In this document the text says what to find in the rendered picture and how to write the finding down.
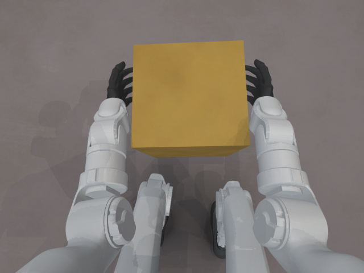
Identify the carton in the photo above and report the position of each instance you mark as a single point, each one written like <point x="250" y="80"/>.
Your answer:
<point x="189" y="99"/>

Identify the right robot upper arm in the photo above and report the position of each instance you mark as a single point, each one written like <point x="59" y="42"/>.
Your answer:
<point x="295" y="233"/>

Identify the left robot upper arm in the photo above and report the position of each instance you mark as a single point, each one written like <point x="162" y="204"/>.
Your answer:
<point x="97" y="230"/>

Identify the right robot hand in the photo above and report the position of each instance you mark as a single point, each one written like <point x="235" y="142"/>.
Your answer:
<point x="262" y="83"/>

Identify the left robot hand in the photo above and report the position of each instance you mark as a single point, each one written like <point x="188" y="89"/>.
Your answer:
<point x="117" y="84"/>

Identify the robot right forearm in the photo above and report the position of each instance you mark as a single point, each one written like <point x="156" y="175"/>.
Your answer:
<point x="280" y="171"/>

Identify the robot right thigh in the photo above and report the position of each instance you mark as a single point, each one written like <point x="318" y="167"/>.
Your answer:
<point x="244" y="254"/>

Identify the robot left forearm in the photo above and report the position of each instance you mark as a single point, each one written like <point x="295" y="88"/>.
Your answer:
<point x="106" y="153"/>

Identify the robot thigh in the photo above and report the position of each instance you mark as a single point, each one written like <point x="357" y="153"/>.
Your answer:
<point x="244" y="254"/>
<point x="142" y="254"/>

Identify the robot left thigh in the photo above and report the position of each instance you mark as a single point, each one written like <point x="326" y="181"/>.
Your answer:
<point x="142" y="254"/>

